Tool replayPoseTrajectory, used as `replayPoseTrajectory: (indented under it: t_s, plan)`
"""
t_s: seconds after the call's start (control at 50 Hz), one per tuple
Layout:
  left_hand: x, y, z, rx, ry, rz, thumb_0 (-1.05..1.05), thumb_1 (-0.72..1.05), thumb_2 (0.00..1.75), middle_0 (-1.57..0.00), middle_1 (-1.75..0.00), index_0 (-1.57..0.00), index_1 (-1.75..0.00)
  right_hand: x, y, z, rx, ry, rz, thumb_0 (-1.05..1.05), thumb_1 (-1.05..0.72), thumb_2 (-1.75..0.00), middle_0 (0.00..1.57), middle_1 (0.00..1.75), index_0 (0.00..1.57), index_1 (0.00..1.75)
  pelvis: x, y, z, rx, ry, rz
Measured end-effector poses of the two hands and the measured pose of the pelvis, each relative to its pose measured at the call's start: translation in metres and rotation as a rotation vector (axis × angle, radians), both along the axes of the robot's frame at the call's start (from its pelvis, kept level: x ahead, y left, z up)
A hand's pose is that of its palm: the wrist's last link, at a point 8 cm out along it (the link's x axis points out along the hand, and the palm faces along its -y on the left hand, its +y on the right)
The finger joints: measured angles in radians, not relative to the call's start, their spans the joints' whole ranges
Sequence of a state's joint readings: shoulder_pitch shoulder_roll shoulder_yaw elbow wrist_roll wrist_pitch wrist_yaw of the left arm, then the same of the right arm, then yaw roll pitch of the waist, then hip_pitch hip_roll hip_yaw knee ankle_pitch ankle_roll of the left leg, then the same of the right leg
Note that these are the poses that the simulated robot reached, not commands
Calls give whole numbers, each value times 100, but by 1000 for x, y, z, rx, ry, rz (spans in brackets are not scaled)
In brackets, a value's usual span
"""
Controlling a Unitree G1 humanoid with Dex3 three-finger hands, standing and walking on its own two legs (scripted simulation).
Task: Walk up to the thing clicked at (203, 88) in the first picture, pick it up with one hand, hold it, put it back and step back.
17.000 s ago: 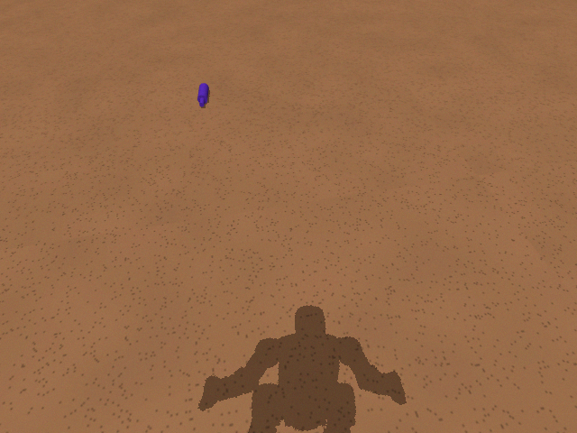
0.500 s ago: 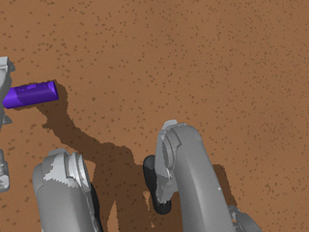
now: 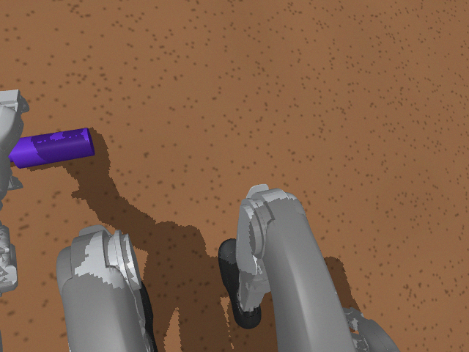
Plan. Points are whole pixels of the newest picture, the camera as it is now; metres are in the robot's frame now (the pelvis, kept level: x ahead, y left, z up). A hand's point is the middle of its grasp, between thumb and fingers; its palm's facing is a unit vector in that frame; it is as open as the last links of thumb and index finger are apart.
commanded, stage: rise first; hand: left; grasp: from above
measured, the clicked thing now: (39, 150) +0.50 +0.27 -0.30
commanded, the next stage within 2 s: approach in 0.18 s
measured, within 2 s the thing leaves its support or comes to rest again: neither
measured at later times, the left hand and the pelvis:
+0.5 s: hand (19, 144) +0.48 +0.26 -0.18, palm faces -0.45 -0.03 -0.89, open 14.0 cm; pelvis +0.00 +0.00 +0.00, yaw +0 degrees
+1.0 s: hand (25, 143) +0.48 +0.26 -0.20, palm faces -0.48 -0.05 -0.88, open 14.2 cm; pelvis +0.00 +0.00 -0.01, yaw +0 degrees
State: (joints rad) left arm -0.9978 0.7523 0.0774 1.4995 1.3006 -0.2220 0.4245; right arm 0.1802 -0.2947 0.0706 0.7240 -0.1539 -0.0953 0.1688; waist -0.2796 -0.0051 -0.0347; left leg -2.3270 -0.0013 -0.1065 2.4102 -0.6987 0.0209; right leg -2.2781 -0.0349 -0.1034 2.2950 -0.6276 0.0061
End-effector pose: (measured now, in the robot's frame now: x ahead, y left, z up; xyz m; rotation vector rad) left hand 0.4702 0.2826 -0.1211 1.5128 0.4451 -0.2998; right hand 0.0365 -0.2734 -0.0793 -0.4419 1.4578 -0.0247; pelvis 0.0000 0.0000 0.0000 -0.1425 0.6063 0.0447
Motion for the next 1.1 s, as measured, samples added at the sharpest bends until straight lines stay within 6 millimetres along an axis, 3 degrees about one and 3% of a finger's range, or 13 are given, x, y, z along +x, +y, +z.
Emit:
replayPoseTrajectory:
  t_s: [0.42,0.66,0.76,0.84,0.96,1.1]
  plan:
    - [2,-6,-1,-1,1,-23,0,-50,100,-14,-95,-13,-97,-8,2,2,3,15,0,0,-91,-90,20,30,20,30,0,0,0,4,2,2]
    - [48,-61,4,-17,-71,-80,0,-53,102,-11,-101,-10,-101,-22,3,5,-1,17,-20,0,-91,-90,20,30,20,30,2,-1,-5,1,13,-8]
    - [52,-73,0,2,-51,-51,0,-54,103,-10,-101,-9,-102,-34,7,4,30,31,-58,0,-90,-90,20,30,20,30,3,-2,-4,4,21,-17]
    - [41,-66,-7,8,-18,-5,0,-55,104,-9,-101,-8,-102,-41,10,0,58,49,-78,0,-90,-90,20,30,20,30,2,-3,-3,9,15,-22]
    - [21,-31,-19,2,36,55,0,-55,103,-8,-102,-8,-103,-39,7,-5,57,63,-51,0,-91,-90,20,30,20,30,-1,-4,-6,9,-4,-16]
    - [26,-18,-7,0,-11,-26,0,-55,103,-9,-104,-8,-104,-21,0,-5,15,77,-10,0,-91,-90,20,30,20,30,2,-2,-7,3,3,-7]
